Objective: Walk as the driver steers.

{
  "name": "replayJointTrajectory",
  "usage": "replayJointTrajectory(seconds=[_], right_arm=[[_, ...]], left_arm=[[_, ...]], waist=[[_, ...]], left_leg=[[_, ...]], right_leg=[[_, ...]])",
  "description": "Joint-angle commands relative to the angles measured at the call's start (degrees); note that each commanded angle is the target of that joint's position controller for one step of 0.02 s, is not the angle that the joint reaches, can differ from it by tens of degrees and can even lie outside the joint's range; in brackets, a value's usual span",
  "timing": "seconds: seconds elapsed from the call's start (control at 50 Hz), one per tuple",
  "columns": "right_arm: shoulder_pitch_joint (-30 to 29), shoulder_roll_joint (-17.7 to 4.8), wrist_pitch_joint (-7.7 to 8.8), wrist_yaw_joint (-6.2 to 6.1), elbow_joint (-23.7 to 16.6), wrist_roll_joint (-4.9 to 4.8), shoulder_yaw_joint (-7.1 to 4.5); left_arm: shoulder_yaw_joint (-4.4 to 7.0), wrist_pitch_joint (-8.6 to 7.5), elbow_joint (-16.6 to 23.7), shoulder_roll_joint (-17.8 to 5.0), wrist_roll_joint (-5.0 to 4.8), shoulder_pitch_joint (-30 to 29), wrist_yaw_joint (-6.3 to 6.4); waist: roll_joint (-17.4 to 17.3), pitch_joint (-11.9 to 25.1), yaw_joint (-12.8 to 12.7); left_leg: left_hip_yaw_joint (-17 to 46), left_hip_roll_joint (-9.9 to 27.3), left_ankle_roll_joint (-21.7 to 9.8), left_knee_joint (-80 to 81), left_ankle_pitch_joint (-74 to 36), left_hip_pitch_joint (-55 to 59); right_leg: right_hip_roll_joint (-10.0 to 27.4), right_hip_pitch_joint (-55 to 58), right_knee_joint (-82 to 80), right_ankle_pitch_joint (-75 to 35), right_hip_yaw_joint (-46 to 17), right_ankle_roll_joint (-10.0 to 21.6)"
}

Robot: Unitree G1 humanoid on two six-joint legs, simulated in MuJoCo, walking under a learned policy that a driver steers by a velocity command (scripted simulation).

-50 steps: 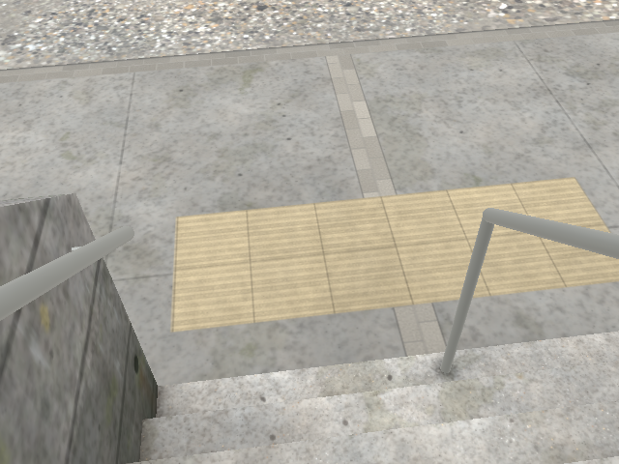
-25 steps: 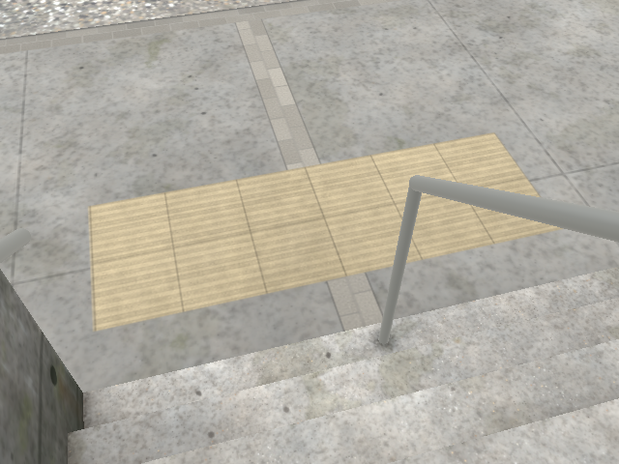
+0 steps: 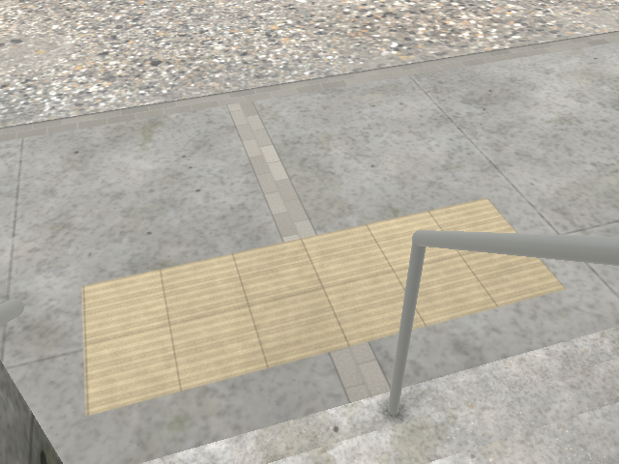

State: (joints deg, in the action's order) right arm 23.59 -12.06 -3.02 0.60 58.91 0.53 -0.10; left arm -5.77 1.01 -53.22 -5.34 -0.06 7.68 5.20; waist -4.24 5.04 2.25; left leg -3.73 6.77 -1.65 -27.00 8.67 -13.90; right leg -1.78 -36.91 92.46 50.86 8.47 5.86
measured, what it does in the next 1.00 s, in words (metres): steps on the spot: left foot 0.20 m lower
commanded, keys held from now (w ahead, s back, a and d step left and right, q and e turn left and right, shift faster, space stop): no key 1.00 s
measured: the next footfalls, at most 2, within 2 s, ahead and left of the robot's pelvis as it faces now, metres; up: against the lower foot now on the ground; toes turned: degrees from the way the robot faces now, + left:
left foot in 0.96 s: +0.04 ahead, +0.18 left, +0.00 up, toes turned -4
right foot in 1.48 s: -0.09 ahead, -0.04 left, +0.20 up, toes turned -3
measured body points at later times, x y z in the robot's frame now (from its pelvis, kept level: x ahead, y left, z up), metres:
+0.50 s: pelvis -0.05 -0.01 -0.02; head -0.09 -0.01 +0.43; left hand +0.05 +0.21 -0.16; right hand -0.14 -0.25 -0.18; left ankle +0.03 +0.11 -0.75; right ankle -0.09 -0.08 -0.52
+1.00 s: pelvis -0.06 +0.06 +0.04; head -0.06 +0.07 +0.49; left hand -0.03 +0.29 -0.11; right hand +0.07 -0.17 -0.09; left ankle +0.01 +0.17 -0.72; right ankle -0.11 -0.08 -0.55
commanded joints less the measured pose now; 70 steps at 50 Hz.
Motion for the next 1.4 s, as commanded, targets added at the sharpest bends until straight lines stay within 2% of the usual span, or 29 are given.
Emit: replayJointTrajectory(seconds=[0.02, 0.12, 0.2, 0.22, 0.26, 0.38, 0.4, 0.44, 0.46, 0.48, 0.5, 0.52, 0.54, 0.56, 0.58, 0.6, 0.64, 0.7, 0.76, 0.82, 0.9, 1.0, 1.04, 1.06, 1.08, 1.12, 1.16, 1.26, 1.4], right_arm=[[14.4, -3.0, -0.07, 0.19, 3.1, 0.41, 0.07], [1.7, -10.8, 1.92, -0.45, -0.5, -2.07, -1.11], [-6.3, -8.9, 2.92, -0.09, -2.3, -1.97, -2.05], [-5.1, -7.8, 1.84, -0.03, -3.7, -1.73, -2.51], [0.3, -5.8, -0.77, 0.47, -3.3, -0.41, -2.58], [23.5, 0.4, -2.92, 0.04, 5.4, -0.33, -0.9], [19.6, -0.8, -1.57, -0.45, 3.3, 0.26, 0.2], [4.1, -6.6, 0.53, -0.56, -2.6, 0.99, 0.67], [-5.6, -17.4, 1.06, -1.52, -5.2, -2.17, -2.39], [-13.2, -16.9, 2.25, -1.91, -7.1, -5.2, -3.16], [-13.4, -15.5, 2.56, -2.0, -6.0, -5.7, -3.4], [-12.0, -13.3, 2.43, -2.33, -5.1, -4.66, -3.75], [-8.1, -9.1, 2.58, -2.61, -6.2, -3.39, -3.71], [-15.4, -10.8, 2.0, -1.47, -11.9, -0.92, -4.54], [-9.8, -10.0, 2.23, -0.78, -9.7, -1.6, -5.31], [-6.8, -6.8, 2.49, -0.11, -10.4, -2.46, -4.82], [-6.4, -4.2, 0.79, -1.22, -8.7, -1.51, -4.56], [-6.4, -2.3, -3.69, -1.14, -8.9, -0.42, -3.86], [-10.8, -3.1, -2.76, -1.66, -11.8, 0.24, -2.81], [-15.5, -1.7, -0.84, -1.43, -14.0, -2.36, -2.06], [-16.6, -2.3, -1.13, -0.34, -14.7, -3.05, -2.34], [5.8, -2.9, 0.97, 0.73, -5.9, -0.14, -2.74], [15.4, -7.5, 2.73, 1.1, -4.6, 0.41, -2.2], [7.2, -13.2, 3.48, -0.1, -6.3, -0.04, -2.86], [9.0, -8.0, 4.24, 1.29, -6.6, -0.93, -2.04], [2.6, -13.3, 4.48, -0.17, -7.8, -1.38, -3.5], [-0.3, -7.9, 3.57, -0.02, -7.5, -0.94, -1.83], [5.8, -7.5, 2.37, -1.72, -7.4, -0.26, -1.07], [9.9, -9.5, 2.08, -3.96, -10.1, 0.48, -1.39]], left_arm=[[0.51, -0.58, 3.1, -3.7, -1.63, -3.3, 0.08], [1.69, -0.11, 3.2, -2.2, -0.13, 4.6, -1.92], [2.02, -0.07, 1.1, -5.6, 2.46, 12.2, -1.31], [2.33, 0.04, 1.6, -9.5, 2.77, 10.5, -0.05], [2.25, -0.7, 3.2, -9.7, 3.11, 5.2, 1.26], [1.22, -0.92, 6.5, -3.0, 0.8, -8.7, -0.91], [1.29, -0.44, 6.9, -1.1, -0.62, -8.0, -2.16], [3.92, 0.43, 7.6, -6.0, 0.93, -1.3, -2.84], [2.84, 0.83, 8.1, -2.3, 1.52, 9.1, -4.51], [3.95, 1.63, 6.0, -6.7, 3.57, 13.4, -4.28], [4.35, 2.7, 2.8, -8.0, 4.38, 19.8, -3.72], [4.21, 2.89, 0.7, -9.2, 5.1, 24.8, -3.19], [4.01, 2.78, -1.8, -11.2, 4.46, 26.8, -2.75], [4.27, 1.75, -0.5, -15.6, 3.42, 28.2, -1.14], [3.58, 0.26, -2.0, -12.3, 4.0, 26.1, -0.06], [4.5, -0.36, -0.4, -14.1, 4.3, 18.3, 0.67], [3.94, -1.6, 2.6, -9.6, 2.45, 3.7, 0.52], [2.38, -1.37, 6.1, -5.3, 0.65, -0.9, -1.23], [3.43, -2.1, 3.4, -9.0, 2.03, 9.3, -2.21], [3.83, -1.01, 4.0, -8.8, 2.3, 10.6, -2.39], [4.17, 0.79, 5.1, -8.9, 2.48, 12.9, -2.84], [5.54, 1.91, 5.8, -10.5, 0.35, 11.5, -2.85], [5.3, 1.85, 9.2, -7.1, -0.9, 4.7, -3.41], [5.67, 1.52, 10.0, -6.8, -1.3, 9.3, -3.49], [6.61, 1.51, 9.7, -11.8, 2.58, 2.7, -2.42], [5.59, 0.89, 10.7, -7.6, 2.71, 5.7, -2.2], [6.11, 1.88, 10.2, -9.5, 3.35, 2.6, -1.93], [4.69, 3.62, 12.8, -6.8, 3.04, -2.1, -1.69], [3.43, 3.56, 21.3, -6.1, 0.66, -9.7, -3.44]], waist=[[0.7, -7.6, 3.2], [-7.8, -3.5, -3.5], [7.8, -12.6, -10.3], [19.8, -16.8, -8.6], [17.3, -15.6, -3.1], [-1.1, -1.7, 13.1], [-8.7, -1.2, 11.9], [-2.6, -3.6, 1.1], [-14.4, -5.5, -6.1], [-10.7, -8.7, -10.6], [-9.0, -9.6, -12.9], [-1.0, -14.2, -14.6], [20.2, -20.0, -12.7], [29.8, -24.1, -18.6], [16.7, -21.9, -13.5], [18.5, -18.2, -8.1], [9.5, -9.1, 0.2], [2.2, -10.5, 3.6], [7.5, -7.8, -1.9], [9.0, -4.5, -4.5], [9.1, -5.6, -8.4], [5.5, -1.5, -1.5], [-4.9, -0.3, 5.7], [-14.8, 1.1, -0.4], [-3.2, -8.4, 2.0], [-11.6, -5.6, -0.9], [-4.8, -6.2, -0.9], [1.4, -5.5, 0.9], [-2.8, -3.0, 4.4]], left_leg=[[1.0, 3.3, -4.2, 2.1, -25.1, 9.2], [5.9, 10.8, -10.1, 13.3, -7.2, -8.7], [-3.9, 2.4, -2.1, 7.6, 3.4, -23.3], [-3.8, -2.8, -0.8, -1.9, 10.8, -18.1], [2.9, -6.6, -2.6, -6.1, 12.1, -7.8], [-7.5, -6.8, -4.7, -3.0, -4.4, 25.3], [5.9, 2.4, -8.4, 3.9, 1.8, 17.8], [14.9, 6.9, -10.8, 9.7, 15.0, 2.4], [25.5, 15.1, -14.5, 24.6, 36.4, -18.4], [19.7, 13.7, -11.7, 30.3, 28.9, -35.1], [10.0, 8.8, -6.5, 29.0, 19.0, -43.0], [4.8, 4.5, -2.0, 18.8, 12.7, -42.9], [2.8, -1.8, -0.9, -0.7, 19.1, -44.2], [14.2, -7.9, 0.1, -8.4, 41.7, -52.2], [32.9, -7.2, -1.0, -7.5, 28.6, -45.5], [30.4, -8.9, -0.8, -10.5, 17.0, -44.4], [19.4, -10.1, 1.1, -25.2, -10.1, -12.8], [14.7, -12.1, 1.2, -37.7, -8.6, -7.7], [13.9, -10.6, 1.2, -19.1, -6.9, -14.2], [10.6, -8.3, 1.3, -4.7, -11.0, -6.8], [4.9, -5.0, 1.0, 11.1, -13.7, 0.4], [-3.9, -3.3, 0.1, 11.2, -21.2, 24.4], [10.4, 6.8, -2.4, 0.4, -26.3, 29.8], [24.7, 14.0, -8.3, 6.9, 5.3, 19.3], [17.9, 7.0, -5.9, 5.9, -3.3, 10.8], [33.3, 14.8, -17.0, 13.7, 10.9, 4.0], [29.1, 11.1, -17.1, 15.2, 11.3, -2.0], [24.9, 8.1, -17.7, 12.2, -3.5, 1.8], [23.3, 6.5, -15.8, 13.3, -3.9, 9.5]], right_leg=[[1.2, -13.1, -17.1, -8.9, -7.5, -0.2], [1.5, 5.7, 7.0, -12.3, -5.9, -1.2], [4.0, 11.6, -23.5, -12.2, -14.9, 0.6], [8.7, -2.9, -45.8, -1.8, -29.0, 2.9], [11.8, -14.0, -53.9, -0.2, -40.0, 8.4], [-1.3, -26.8, -12.1, 3.4, -4.0, 0.9], [-6.6, -22.6, 10.3, -0.2, 3.1, -2.8], [-4.7, -16.8, 27.8, -4.0, -3.5, -3.6], [-3.2, 0.5, 22.1, -2.9, -2.1, -2.6], [-1.5, 20.8, 17.2, -9.5, -4.5, -1.3], [-2.7, 33.3, 10.2, -3.7, -5.2, 1.3], [-1.3, 33.1, -8.2, 0.5, -10.0, 2.7], [3.8, 26.5, -31.4, -9.7, -25.0, 4.2], [14.8, 17.3, -61.5, -2.6, -62.1, 9.8], [12.9, 14.6, -59.0, -2.1, -65.4, 12.7], [14.8, 12.4, -57.4, -9.2, -63.2, 14.4], [12.4, -13.3, -48.7, -7.6, -44.0, 11.6], [10.4, -20.4, -44.6, -7.1, -31.5, 8.7], [7.6, -0.1, -38.7, -29.9, -25.2, 6.9], [7.1, 2.4, -40.5, -23.9, -21.8, 6.1], [6.1, 2.5, -37.5, -23.9, -22.1, 7.6], [0.4, -9.5, -16.3, -22.1, -14.7, 5.8], [-5.7, -27.1, 15.4, 4.2, -3.1, 1.9], [-1.9, -23.6, 17.7, -0.1, -3.8, -0.5], [-1.2, -25.1, 25.1, -4.3, -2.5, 0.2], [0.8, -23.0, 27.4, -8.2, -4.7, -3.6], [0.2, -17.6, 31.7, -12.0, -6.6, -4.2], [-1.0, -18.9, 33.9, -12.6, -6.6, -3.9], [0.3, -16.6, 20.5, -2.6, -6.6, -4.2]])
Keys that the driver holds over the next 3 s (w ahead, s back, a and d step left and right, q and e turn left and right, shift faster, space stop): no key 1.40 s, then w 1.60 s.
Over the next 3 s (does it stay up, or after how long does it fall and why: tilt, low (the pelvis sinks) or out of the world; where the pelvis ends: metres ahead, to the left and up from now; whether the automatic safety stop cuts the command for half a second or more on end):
stays up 0.51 0.14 -0.42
